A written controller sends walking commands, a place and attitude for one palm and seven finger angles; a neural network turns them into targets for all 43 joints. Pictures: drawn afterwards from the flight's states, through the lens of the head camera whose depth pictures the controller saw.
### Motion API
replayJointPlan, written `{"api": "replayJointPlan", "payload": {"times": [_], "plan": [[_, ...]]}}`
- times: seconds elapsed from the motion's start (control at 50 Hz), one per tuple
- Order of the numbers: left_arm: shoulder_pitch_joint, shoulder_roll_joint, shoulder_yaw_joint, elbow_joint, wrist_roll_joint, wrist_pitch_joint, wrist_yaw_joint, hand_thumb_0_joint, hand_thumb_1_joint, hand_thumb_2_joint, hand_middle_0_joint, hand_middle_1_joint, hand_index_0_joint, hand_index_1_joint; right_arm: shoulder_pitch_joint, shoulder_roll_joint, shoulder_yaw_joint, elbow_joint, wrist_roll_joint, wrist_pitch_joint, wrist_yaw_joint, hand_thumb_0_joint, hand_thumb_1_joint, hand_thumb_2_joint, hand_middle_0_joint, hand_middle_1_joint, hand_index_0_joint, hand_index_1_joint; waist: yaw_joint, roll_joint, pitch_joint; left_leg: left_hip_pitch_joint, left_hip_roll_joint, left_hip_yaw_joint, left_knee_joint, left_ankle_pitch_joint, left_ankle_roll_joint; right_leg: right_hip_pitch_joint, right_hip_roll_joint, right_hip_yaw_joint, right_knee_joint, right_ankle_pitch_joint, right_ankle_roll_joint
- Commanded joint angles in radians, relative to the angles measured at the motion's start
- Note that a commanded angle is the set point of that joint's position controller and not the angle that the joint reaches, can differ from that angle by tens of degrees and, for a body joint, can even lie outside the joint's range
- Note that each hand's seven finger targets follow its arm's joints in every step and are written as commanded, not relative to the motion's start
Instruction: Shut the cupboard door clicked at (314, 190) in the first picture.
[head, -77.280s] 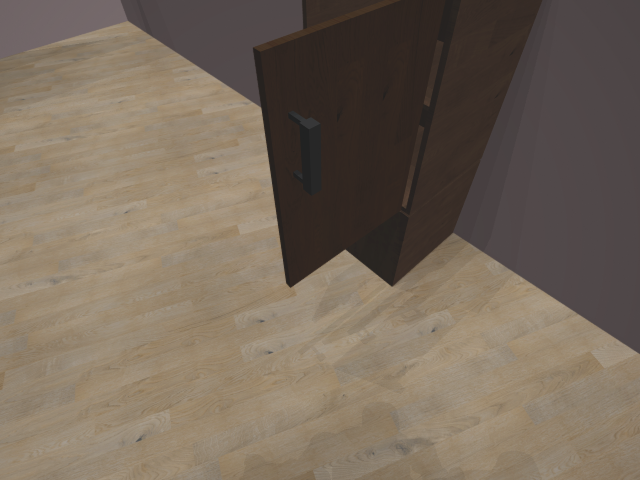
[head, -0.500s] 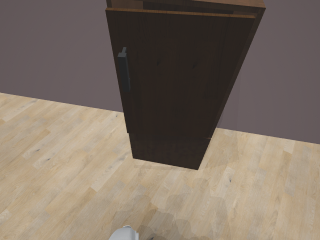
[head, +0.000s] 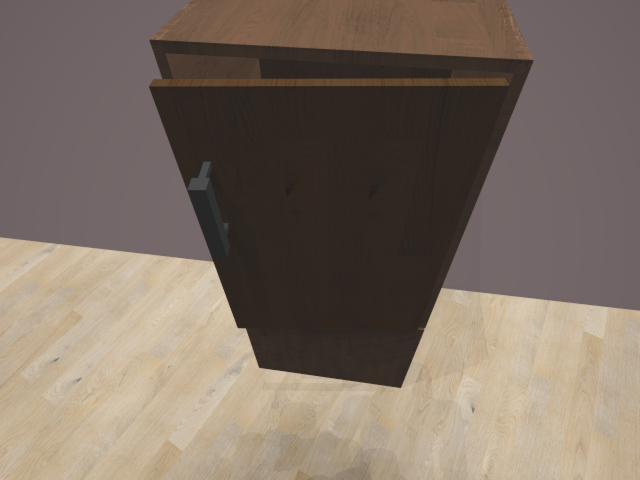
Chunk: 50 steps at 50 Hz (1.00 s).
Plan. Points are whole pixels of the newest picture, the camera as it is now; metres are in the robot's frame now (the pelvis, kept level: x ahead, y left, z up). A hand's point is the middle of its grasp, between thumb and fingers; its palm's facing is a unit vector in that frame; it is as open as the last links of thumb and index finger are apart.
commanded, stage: come to a stop and stand still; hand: left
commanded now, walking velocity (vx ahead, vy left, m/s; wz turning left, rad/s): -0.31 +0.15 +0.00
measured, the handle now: (213, 211) +0.46 +0.17 +0.07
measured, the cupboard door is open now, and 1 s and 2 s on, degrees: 8 8 8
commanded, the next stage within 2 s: look again from close up in 1.14 s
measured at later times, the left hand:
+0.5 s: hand out of the picture +0.00 +0.25 -0.18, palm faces +0.07 -0.98 -0.20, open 7.4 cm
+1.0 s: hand out of the picture -0.06 +0.16 -0.17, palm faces +0.01 -0.99 -0.16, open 7.3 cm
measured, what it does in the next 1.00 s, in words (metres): steps on the spot: left foot, then right foot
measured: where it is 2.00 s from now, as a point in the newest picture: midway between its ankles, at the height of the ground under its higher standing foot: outside the picture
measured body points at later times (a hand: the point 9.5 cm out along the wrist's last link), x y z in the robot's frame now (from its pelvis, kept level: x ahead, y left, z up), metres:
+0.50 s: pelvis -0.02 +0.05 +0.01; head +0.00 +0.08 +0.46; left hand +0.00 +0.30 -0.16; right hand +0.05 -0.18 -0.13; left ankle -0.01 +0.14 -0.73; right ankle -0.05 -0.10 -0.68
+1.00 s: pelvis -0.05 +0.01 +0.01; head -0.05 +0.01 +0.46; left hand -0.06 +0.22 -0.15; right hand -0.10 -0.21 -0.15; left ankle -0.01 +0.14 -0.73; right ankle -0.08 -0.10 -0.73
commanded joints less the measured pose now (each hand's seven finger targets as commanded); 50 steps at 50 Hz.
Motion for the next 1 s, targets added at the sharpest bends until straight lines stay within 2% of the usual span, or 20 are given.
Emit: {"api": "replayJointPlan", "payload": {"times": [0.0,0.04,0.1,0.18,0.22,0.24,0.26,0.28,0.3,0.38,0.44,0.56,0.6,0.64,0.68,0.72,0.74,0.76,0.86,0.98], "plan": [[0.067,0.164,0.031,-0.023,-0.009,0.002,0.019,0.0,0.9,0.9,-0.2,-0.3,-0.2,-0.3,0.081,-0.084,-0.031,-0.022,-0.002,0.011,-0.004,0.0,-0.9,-0.9,0.2,0.3,0.2,0.3,0.018,-0.217,-0.037,-0.036,0.001,-0.026,0.04,0.059,0.001,0.111,-0.22,0.18,-0.141,0.663,-0.117],[0.089,0.178,0.043,-0.023,-0.005,0.008,0.029,0.0,0.9,0.9,-0.2,-0.3,-0.2,-0.3,0.06,-0.092,-0.038,-0.04,-0.004,0.019,-0.008,0.0,-0.9,-0.9,0.2,0.3,0.2,0.3,0.044,-0.22,-0.07,-0.128,-0.023,-0.029,0.165,-0.122,-0.012,0.217,-0.275,0.216,-0.113,0.95,-0.166],[0.097,0.189,0.064,-0.031,0.005,0.019,0.045,0.0,0.9,0.9,-0.2,-0.3,-0.2,-0.3,-0.003,-0.104,-0.049,-0.081,0.001,0.031,-0.017,0.0,-0.9,-0.9,0.2,0.3,0.2,0.3,0.08,-0.203,-0.119,-0.248,-0.039,-0.108,0.393,-0.275,-0.016,0.318,-0.347,0.261,-0.109,1.063,-0.248],[0.002,0.187,0.073,-0.079,0.01,0.029,0.042,0.0,0.9,0.9,-0.2,-0.3,-0.2,-0.3,0.001,-0.088,-0.047,-0.098,0.003,0.031,-0.007,0.0,-0.9,-0.9,0.2,0.3,0.2,0.3,0.042,-0.182,-0.159,-0.175,-0.033,-0.122,0.227,-0.161,-0.02,0.269,-0.284,0.174,-0.088,0.836,-0.189],[-0.026,0.175,0.068,-0.085,0.002,0.035,0.036,0.0,0.9,0.9,-0.2,-0.3,-0.2,-0.3,0.058,-0.087,-0.044,-0.08,0.0,0.023,-0.002,0.0,-0.9,-0.9,0.2,0.3,0.2,0.3,0.004,-0.166,-0.162,-0.021,-0.035,-0.085,-0.026,0.089,-0.019,0.169,-0.223,0.117,-0.043,0.574,-0.116],[-0.014,0.144,0.061,-0.09,-0.005,0.039,0.033,0.0,0.9,0.9,-0.2,-0.3,-0.2,-0.3,0.07,-0.115,-0.045,-0.078,-0.006,0.013,-0.002,0.0,-0.9,-0.9,0.2,0.3,0.2,0.3,-0.002,-0.081,-0.161,0.087,0.011,-0.109,-0.135,0.222,-0.009,0.072,-0.163,0.08,0.005,0.347,-0.066],[0.027,0.083,0.049,-0.096,-0.011,0.049,0.031,0.0,0.9,0.9,-0.2,-0.3,-0.2,-0.3,0.045,-0.198,-0.057,-0.102,-0.019,0.0,-0.004,0.0,-0.9,-0.9,0.2,0.3,0.2,0.3,0.015,0.189,-0.141,0.099,0.214,-0.342,-0.227,0.421,0.057,-0.062,-0.033,-0.005,0.115,-0.078,0.005],[0.014,0.072,0.04,-0.099,-0.012,0.06,0.034,0.0,0.9,0.9,-0.2,-0.3,-0.2,-0.3,0.006,-0.239,-0.063,-0.126,-0.025,0.004,-0.015,0.0,-0.9,-0.9,0.2,0.3,0.2,0.3,0.003,0.262,-0.097,-0.015,0.312,-0.416,-0.251,0.541,0.149,-0.064,0.026,0.04,0.262,-0.34,0.023],[0.02,0.077,0.04,-0.099,-0.007,0.065,0.032,0.0,0.9,0.9,-0.2,-0.3,-0.2,-0.3,-0.033,-0.22,-0.051,-0.137,-0.027,0.002,-0.017,0.0,-0.9,-0.9,0.2,0.3,0.2,0.3,0.018,0.179,-0.066,-0.099,0.313,-0.36,-0.252,0.422,0.19,-0.019,0.014,0.09,0.343,-0.325,0.009],[0.052,0.092,0.042,-0.04,-0.007,0.065,0.01,0.0,0.9,0.9,-0.2,-0.3,-0.2,-0.3,-0.098,-0.169,-0.023,-0.137,-0.026,-0.014,-0.037,0.0,-0.9,-0.9,0.2,0.3,0.2,0.3,0.044,0.144,0.014,-0.04,0.219,-0.288,-0.263,0.358,0.168,-0.106,0.019,0.121,0.396,-0.177,0.027],[0.06,0.086,0.032,-0.028,-0.011,0.055,0.001,0.0,0.9,0.9,-0.2,-0.3,-0.2,-0.3,-0.052,-0.179,-0.03,-0.116,-0.021,-0.017,-0.038,0.0,-0.9,-0.9,0.2,0.3,0.2,0.3,0.02,0.097,-0.048,0.09,0.22,-0.271,-0.248,0.389,0.176,-0.1,0.022,0.09,0.31,-0.168,0.035],[0.065,0.063,0.018,-0.026,-0.009,0.053,-0.004,0.0,0.9,0.9,-0.2,-0.3,-0.2,-0.3,-0.009,-0.2,-0.048,-0.076,-0.021,-0.011,-0.033,0.0,-0.9,-0.9,0.2,0.3,0.2,0.3,-0.007,0.119,-0.059,0.119,0.238,-0.305,-0.255,0.297,0.183,-0.023,0.017,0.042,0.096,-0.199,0.022],[0.103,0.058,0.014,-0.006,-0.008,0.043,-0.002,0.0,0.9,0.9,-0.2,-0.3,-0.2,-0.3,-0.016,-0.19,-0.046,-0.066,-0.014,-0.013,-0.03,0.0,-0.9,-0.9,0.2,0.3,0.2,0.3,0.012,0.088,-0.067,0.081,0.202,-0.28,-0.217,0.318,0.163,0.074,0.026,0.029,-0.061,-0.087,0.015],[0.164,0.065,0.013,0.022,-0.006,0.029,0.005,0.0,0.9,0.9,-0.2,-0.3,-0.2,-0.3,-0.023,-0.161,-0.041,-0.057,-0.004,-0.015,-0.025,0.0,-0.9,-0.9,0.2,0.3,0.2,0.3,0.029,0.027,-0.073,0.01,0.127,-0.212,-0.166,0.249,0.099,0.192,0.007,0.055,-0.237,0.082,0.005],[0.136,0.105,0.007,0.03,-0.009,0.014,0.012,0.0,0.9,0.9,-0.2,-0.3,-0.2,-0.3,-0.023,-0.103,-0.023,-0.051,0.003,-0.016,-0.015,0.0,-0.9,-0.9,0.2,0.3,0.2,0.3,0.009,-0.071,-0.023,-0.02,0.037,-0.132,-0.147,0.109,0.039,0.141,-0.107,0.167,-0.284,0.051,-0.046],[0.122,0.111,0.0,0.032,-0.011,0.013,0.011,0.0,0.9,0.9,-0.2,-0.3,-0.2,-0.3,-0.007,-0.092,-0.017,-0.031,-0.003,-0.019,-0.004,0.0,-0.9,-0.9,0.2,0.3,0.2,0.3,0.004,0.027,-0.005,0.052,0.026,-0.137,-0.169,0.205,0.037,0.082,-0.088,0.127,-0.251,0.066,-0.043],[0.126,0.093,-0.003,0.046,-0.014,0.002,0.013,0.0,0.9,0.9,-0.2,-0.3,-0.2,-0.3,-0.008,-0.093,-0.013,-0.013,-0.008,-0.018,-0.009,0.0,-0.9,-0.9,0.2,0.3,0.2,0.3,0.007,-0.079,-0.016,0.066,0.041,-0.132,-0.155,0.236,0.036,0.092,-0.062,0.126,-0.249,0.112,-0.038],[0.131,0.078,-0.01,0.055,-0.017,-0.001,0.015,0.0,0.9,0.9,-0.2,-0.3,-0.2,-0.3,0.002,-0.101,-0.013,-0.003,-0.007,-0.016,-0.01,0.0,-0.9,-0.9,0.2,0.3,0.2,0.3,0.007,-0.112,-0.002,0.073,0.044,-0.126,-0.158,0.199,0.033,0.08,-0.07,0.124,-0.276,0.071,-0.037],[0.134,0.065,-0.015,0.068,-0.018,0.008,0.019,0.0,0.9,0.9,-0.2,-0.3,-0.2,-0.3,0.047,-0.082,-0.004,0.041,-0.01,-0.003,-0.008,0.0,-0.9,-0.9,0.2,0.3,0.2,0.3,0.006,-0.07,0.125,0.037,0.031,-0.12,-0.195,0.094,0.026,-0.002,-0.062,0.136,-0.327,-0.13,-0.036],[0.169,0.044,-0.014,0.077,-0.021,0.004,0.021,0.0,0.9,0.9,-0.2,-0.3,-0.2,-0.3,0.089,-0.052,0.0,0.06,-0.013,-0.003,-0.012,0.0,-0.9,-0.9,0.2,0.3,0.2,0.3,0.013,-0.046,0.101,0.032,0.028,-0.111,-0.175,0.121,0.023,0.012,-0.064,0.15,-0.335,-0.133,-0.046]]}}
